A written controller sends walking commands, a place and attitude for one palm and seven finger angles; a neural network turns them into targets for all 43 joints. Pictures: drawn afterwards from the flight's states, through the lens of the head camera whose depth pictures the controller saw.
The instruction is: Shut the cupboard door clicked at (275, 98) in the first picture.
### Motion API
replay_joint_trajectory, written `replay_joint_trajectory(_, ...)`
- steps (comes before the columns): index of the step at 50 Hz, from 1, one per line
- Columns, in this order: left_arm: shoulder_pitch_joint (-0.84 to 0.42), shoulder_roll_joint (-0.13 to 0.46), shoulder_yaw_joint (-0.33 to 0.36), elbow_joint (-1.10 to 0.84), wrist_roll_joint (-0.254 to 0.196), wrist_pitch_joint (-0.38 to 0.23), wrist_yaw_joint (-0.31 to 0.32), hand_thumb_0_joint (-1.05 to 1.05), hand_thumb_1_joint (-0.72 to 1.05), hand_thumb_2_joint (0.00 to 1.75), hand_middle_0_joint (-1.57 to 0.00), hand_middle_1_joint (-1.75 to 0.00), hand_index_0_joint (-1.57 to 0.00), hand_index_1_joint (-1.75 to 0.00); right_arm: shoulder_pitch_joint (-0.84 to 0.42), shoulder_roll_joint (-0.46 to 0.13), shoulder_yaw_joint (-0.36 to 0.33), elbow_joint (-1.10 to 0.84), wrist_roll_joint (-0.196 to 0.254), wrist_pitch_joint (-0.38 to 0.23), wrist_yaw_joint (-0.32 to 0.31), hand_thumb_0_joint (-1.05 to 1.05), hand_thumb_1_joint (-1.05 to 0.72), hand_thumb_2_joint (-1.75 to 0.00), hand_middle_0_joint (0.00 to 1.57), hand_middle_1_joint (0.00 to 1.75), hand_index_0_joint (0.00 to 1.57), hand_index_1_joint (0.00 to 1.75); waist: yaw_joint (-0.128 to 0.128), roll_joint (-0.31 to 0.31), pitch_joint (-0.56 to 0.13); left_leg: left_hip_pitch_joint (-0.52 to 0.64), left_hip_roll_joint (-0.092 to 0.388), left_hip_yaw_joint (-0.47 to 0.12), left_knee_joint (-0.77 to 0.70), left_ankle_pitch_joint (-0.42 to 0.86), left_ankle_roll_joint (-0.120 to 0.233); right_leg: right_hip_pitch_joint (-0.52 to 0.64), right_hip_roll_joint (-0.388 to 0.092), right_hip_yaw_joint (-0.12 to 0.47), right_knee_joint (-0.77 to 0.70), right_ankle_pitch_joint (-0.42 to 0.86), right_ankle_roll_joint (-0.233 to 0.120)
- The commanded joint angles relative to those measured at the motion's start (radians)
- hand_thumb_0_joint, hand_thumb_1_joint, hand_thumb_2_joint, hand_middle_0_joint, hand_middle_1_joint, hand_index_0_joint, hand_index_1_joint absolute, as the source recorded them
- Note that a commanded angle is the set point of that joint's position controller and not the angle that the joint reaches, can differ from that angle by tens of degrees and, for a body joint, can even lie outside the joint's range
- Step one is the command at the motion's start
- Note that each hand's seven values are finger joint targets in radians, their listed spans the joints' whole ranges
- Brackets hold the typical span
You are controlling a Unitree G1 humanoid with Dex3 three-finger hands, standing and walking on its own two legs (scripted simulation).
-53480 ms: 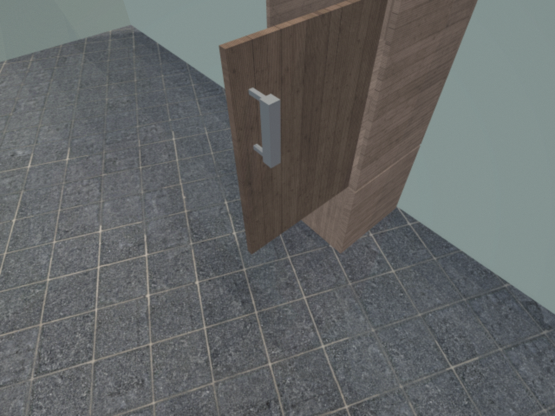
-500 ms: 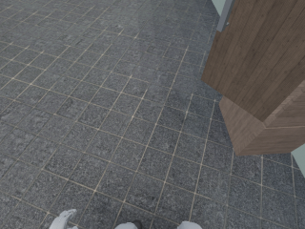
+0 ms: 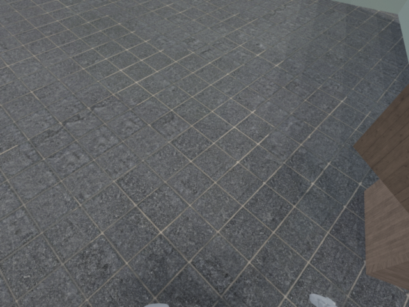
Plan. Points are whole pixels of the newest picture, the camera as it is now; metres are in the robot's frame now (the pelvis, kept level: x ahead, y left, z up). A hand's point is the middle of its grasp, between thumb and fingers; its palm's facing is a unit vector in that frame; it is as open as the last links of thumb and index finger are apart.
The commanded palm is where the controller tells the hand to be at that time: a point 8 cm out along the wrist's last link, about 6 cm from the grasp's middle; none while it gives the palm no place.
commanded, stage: walk to a spot facing it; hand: left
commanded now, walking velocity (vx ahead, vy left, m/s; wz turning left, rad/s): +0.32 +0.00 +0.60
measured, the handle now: out of the picture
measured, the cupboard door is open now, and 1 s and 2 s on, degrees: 39 39 39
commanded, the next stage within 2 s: turn to face it in 0.68 s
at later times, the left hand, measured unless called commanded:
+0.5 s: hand (126, 240) +0.26 +0.20 -0.14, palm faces +0.10 -0.97 -0.22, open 7.4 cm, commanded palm none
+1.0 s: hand (122, 280) +0.18 +0.20 -0.18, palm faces +0.44 -0.88 -0.20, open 7.4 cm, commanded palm none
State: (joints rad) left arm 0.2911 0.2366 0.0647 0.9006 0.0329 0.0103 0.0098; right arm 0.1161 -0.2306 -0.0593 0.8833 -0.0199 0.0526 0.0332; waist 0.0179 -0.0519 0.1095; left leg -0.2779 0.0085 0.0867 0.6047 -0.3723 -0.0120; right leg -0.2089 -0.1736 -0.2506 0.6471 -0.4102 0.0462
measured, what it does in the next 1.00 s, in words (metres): walks ahead, turning left: right foot, then left foot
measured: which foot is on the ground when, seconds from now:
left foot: down 0.00-0.50, up 0.52-0.92, down 0.94-1.00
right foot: down 0.00-0.00, up 0.02-0.48, down 0.50-0.94, up 0.96-1.00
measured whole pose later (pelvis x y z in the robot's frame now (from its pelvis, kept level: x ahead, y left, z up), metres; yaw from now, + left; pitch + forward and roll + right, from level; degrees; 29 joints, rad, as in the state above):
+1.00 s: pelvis +0.29 +0.05 +0.00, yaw +21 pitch -1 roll -1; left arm 0.36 0.19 0.03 1.04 0.01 0.01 0.04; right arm 0.04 -0.18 -0.02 0.91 -0.03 -0.03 0.00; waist 0.07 -0.04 0.10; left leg -0.38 0.03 0.12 0.63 -0.22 0.06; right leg -0.18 -0.09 -0.14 0.76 -0.57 0.02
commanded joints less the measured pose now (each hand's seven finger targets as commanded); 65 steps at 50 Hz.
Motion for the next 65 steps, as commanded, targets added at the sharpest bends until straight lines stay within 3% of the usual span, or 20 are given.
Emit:
replay_joint_trajectory(1, -0.193, 0.109, 0.02, -0.173, -0.001, -0.013, -0.012, 0.0, 0.9, 0.9, -0.2, -0.3, -0.2, -0.3, 0.351, -0.306, -0.073, 0.017, -0.008, -0.044, -0.021, 0.0, -0.9, -0.9, 0.2, 0.3, 0.2, 0.3, -0.196, 0.316, -0.157, 0.448, 0.408, -0.59, -0.319, 0.132, 0.248, -0.583, 0.051, 0.161, 0.497, -0.236, 0.006)
replay_joint_trajectory(3, -0.223, 0.109, 0.034, -0.153, 0.0, -0.017, -0.016, 0.0, 0.9, 0.9, -0.2, -0.3, -0.2, -0.3, 0.262, -0.232, -0.046, -0.007, -0.01, -0.052, -0.037, 0.0, -0.9, -0.9, 0.2, 0.3, 0.2, 0.3, -0.146, 0.272, -0.064, 0.263, 0.324, -0.519, -0.358, -0.04, 0.218, -0.547, 0.015, 0.227, 0.502, -0.107, -0.005)
replay_joint_trajectory(7, -0.118, 0.102, 0.034, -0.08, 0.001, -0.017, -0.04, 0.0, 0.9, 0.9, -0.2, -0.3, -0.2, -0.3, 0.167, -0.17, -0.017, -0.032, -0.005, -0.085, -0.048, 0.0, -0.9, -0.9, 0.2, 0.3, 0.2, 0.3, -0.054, 0.173, -0.034, 0.175, 0.216, -0.376, -0.397, 0.076, 0.176, -0.474, 0.042, 0.237, 0.492, 0.127, 0.013)
replay_joint_trajectory(18, -0.274, 0.053, 0.01, -0.125, -0.01, -0.04, -0.047, 0.0, 0.9, 0.9, -0.2, -0.3, -0.2, -0.3, 0.308, -0.127, -0.015, 0.072, -0.005, -0.108, -0.052, 0.0, -0.9, -0.9, 0.2, 0.3, 0.2, 0.3, -0.083, 0.176, -0.015, 0.247, 0.191, -0.323, -0.38, 0.323, 0.216, -0.413, 0.088, 0.205, 0.088, 0.229, 0.015)
replay_joint_trajectory(21, -0.239, 0.062, 0.015, -0.117, -0.013, -0.048, -0.043, 0.0, 0.9, 0.9, -0.2, -0.3, -0.2, -0.3, 0.294, -0.133, -0.017, 0.086, -0.008, -0.106, -0.054, 0.0, -0.9, -0.9, 0.2, 0.3, 0.2, 0.3, -0.056, 0.178, -0.012, 0.184, 0.193, -0.332, -0.325, 0.392, 0.2, -0.25, 0.128, 0.191, -0.007, 0.203, -0.011)
replay_joint_trajectory(23, -0.068, 0.083, 0.029, -0.063, -0.012, -0.057, -0.036, 0.0, 0.9, 0.9, -0.2, -0.3, -0.2, -0.3, 0.262, -0.131, -0.016, 0.091, 0.0, -0.106, -0.055, 0.0, -0.9, -0.9, 0.2, 0.3, 0.2, 0.3, 0.03, 0.128, -0.077, 0.071, 0.14, -0.291, -0.155, 0.471, 0.158, 0.053, 0.157, 0.181, -0.132, 0.263, -0.028)
replay_joint_trajectory(24, 0.084, 0.142, 0.047, -0.018, -0.006, -0.071, -0.027, 0.0, 0.9, 0.9, -0.2, -0.3, -0.2, -0.3, 0.259, -0.105, -0.014, 0.087, 0.014, -0.114, -0.048, 0.0, -0.9, -0.9, 0.2, 0.3, 0.2, 0.3, 0.095, 0.022, -0.174, -0.092, 0.079, -0.248, 0.063, 0.42, 0.118, 0.344, 0.049, 0.302, -0.191, 0.244, -0.065)
replay_joint_trajectory(25, 0.221, 0.251, 0.074, 0.01, 0.006, -0.076, -0.011, 0.0, 0.9, 0.9, -0.2, -0.3, -0.2, -0.3, 0.308, -0.035, -0.005, 0.064, 0.026, -0.124, -0.046, 0.0, -0.9, -0.9, 0.2, 0.3, 0.2, 0.3, 0.127, -0.258, -0.331, -0.279, -0.095, -0.128, 0.404, -0.106, 0.058, 0.563, -0.271, 0.68, -0.303, 0.22, -0.168)
replay_joint_trajectory(26, 0.21, 0.246, 0.069, 0.013, -0.009, -0.068, -0.005, 0.0, 0.9, 0.9, -0.2, -0.3, -0.2, -0.3, 0.293, -0.069, -0.015, 0.05, 0.019, -0.112, -0.047, 0.0, -0.9, -0.9, 0.2, 0.3, 0.2, 0.3, 0.1, -0.222, -0.295, -0.318, -0.062, -0.148, 0.626, -0.231, 0.062, 0.448, -0.349, 0.765, -0.379, 0.21, -0.211)
replay_joint_trajectory(28, 0.059, 0.14, 0.049, -0.015, -0.005, -0.07, 0.008, 0.0, 0.9, 0.9, -0.2, -0.3, -0.2, -0.3, 0.243, -0.045, -0.018, 0.061, 0.007, -0.106, -0.039, 0.0, -0.9, -0.9, 0.2, 0.3, 0.2, 0.3, 0.049, -0.141, -0.16, -0.392, 0.026, -0.168, 0.76, -0.074, 0.053, 0.266, -0.297, 0.634, -0.388, 0.183, -0.209)
replay_joint_trajectory(30, -0.026, 0.07, 0.026, -0.031, -0.008, -0.077, 0.011, 0.0, 0.9, 0.9, -0.2, -0.3, -0.2, -0.3, 0.195, -0.023, -0.016, 0.067, 0.003, -0.081, -0.026, 0.0, -0.9, -0.9, 0.2, 0.3, 0.2, 0.3, -0.006, -0.037, -0.106, -0.332, 0.071, -0.15, 0.718, 0.006, 0.026, 0.107, -0.23, 0.369, -0.38, 0.381, -0.178)
replay_joint_trajectory(33, -0.031, 0.057, 0.019, -0.023, -0.007, -0.085, 0.013, 0.0, 0.9, 0.9, -0.2, -0.3, -0.2, -0.3, 0.207, 0.016, -0.011, 0.063, 0.001, -0.046, -0.011, 0.0, -0.9, -0.9, 0.2, 0.3, 0.2, 0.3, -0.046, -0.092, -0.094, -0.311, 0.067, -0.099, 0.614, 0.048, -0.003, 0.054, -0.183, 0.168, -0.363, 0.641, -0.149)
replay_joint_trajectory(38, 0.002, 0.069, 0.02, -0.006, -0.009, -0.079, 0.017, 0.0, 0.9, 0.9, -0.2, -0.3, -0.2, -0.3, 0.101, 0.024, -0.002, 0.012, -0.004, -0.025, 0.007, 0.0, -0.9, -0.9, 0.2, 0.3, 0.2, 0.3, -0.048, -0.093, -0.074, -0.314, 0.065, -0.019, 0.385, 0.129, -0.014, 0.106, -0.151, 0.036, -0.341, 0.8, -0.123)
replay_joint_trajectory(43, 0.062, 0.078, 0.003, 0.032, -0.004, -0.068, 0.022, 0.0, 0.9, 0.9, -0.2, -0.3, -0.2, -0.3, 0.046, 0.04, 0.024, 0.003, -0.005, -0.05, -0.008, 0.0, -0.9, -0.9, 0.2, 0.3, 0.2, 0.3, -0.014, -0.094, -0.093, -0.127, 0.012, 0.013, 0.076, 0.164, 0.015, 0.143, -0.133, 0.098, -0.245, 0.917, -0.144)
replay_joint_trajectory(45, 0.046, 0.069, -0.01, 0.045, -0.014, -0.061, 0.028, 0.0, 0.9, 0.9, -0.2, -0.3, -0.2, -0.3, 0.155, -0.004, 0.021, 0.049, -0.011, -0.068, -0.018, 0.0, -0.9, -0.9, 0.2, 0.3, 0.2, 0.3, -0.069, -0.036, -0.162, 0.141, 0.003, 0.011, -0.11, 0.385, 0.022, 0.061, -0.077, 0.096, -0.131, 0.801, -0.111)
replay_joint_trajectory(46, 0.087, 0.039, -0.02, 0.049, -0.018, -0.053, 0.031, 0.0, 0.9, 0.9, -0.2, -0.3, -0.2, -0.3, 0.233, -0.089, 0.007, 0.068, -0.018, -0.08, -0.023, 0.0, -0.9, -0.9, 0.2, 0.3, 0.2, 0.3, -0.08, 0.126, -0.26, 0.345, 0.142, -0.105, -0.106, 0.711, 0.049, -0.043, -0.002, 0.089, 0.012, 0.478, -0.064)
replay_joint_trajectory(47, 0.148, -0.002, -0.029, 0.057, -0.036, -0.043, 0.035, 0.0, 0.9, 0.9, -0.2, -0.3, -0.2, -0.3, 0.27, -0.171, -0.003, 0.074, -0.011, -0.084, -0.037, 0.0, -0.9, -0.9, 0.2, 0.3, 0.2, 0.3, -0.079, 0.327, -0.36, 0.456, 0.361, -0.315, -0.1, 1.09, 0.166, -0.137, 0.086, 0.098, 0.145, -0.109, -0.022)
replay_joint_trajectory(49, 0.12, 0.01, -0.026, 0.048, -0.023, -0.014, 0.034, 0.0, 0.9, 0.9, -0.2, -0.3, -0.2, -0.3, 0.181, -0.187, 0.0, 0.046, -0.007, -0.066, -0.062, 0.0, -0.9, -0.9, 0.2, 0.3, 0.2, 0.3, -0.067, 0.239, -0.25, 0.292, 0.427, -0.267, -0.185, 0.852, 0.249, -0.169, 0.108, 0.208, 0.345, -0.307, -0.037)
replay_joint_trajectory(56, 0.074, 0.018, 0.024, 0.045, -0.01, 0.045, -0.013, 0.0, 0.9, 0.9, -0.2, -0.3, -0.2, -0.3, -0.007, -0.148, -0.001, -0.015, -0.008, -0.04, -0.07, 0.0, -0.9, -0.9, 0.2, 0.3, 0.2, 0.3, -0.005, 0.157, -0.11, 0.008, 0.367, -0.125, -0.351, 0.128, 0.165, -0.209, 0.1, 0.212, 0.415, -0.076, -0.018)
replay_joint_trajectory(65, 0.023, -0.001, 0.044, -0.025, -0.005, 0.04, -0.029, 0.0, 0.9, 0.9, -0.2, -0.3, -0.2, -0.3, 0.021, -0.15, -0.041, -0.002, -0.009, -0.029, -0.06, 0.0, -0.9, -0.9, 0.2, 0.3, 0.2, 0.3, -0.009, 0.192, -0.13, 0.022, 0.38, -0.014, -0.275, 0.011, 0.13, -0.122, 0.135, 0.147, 0.088, 0.044, -0.025)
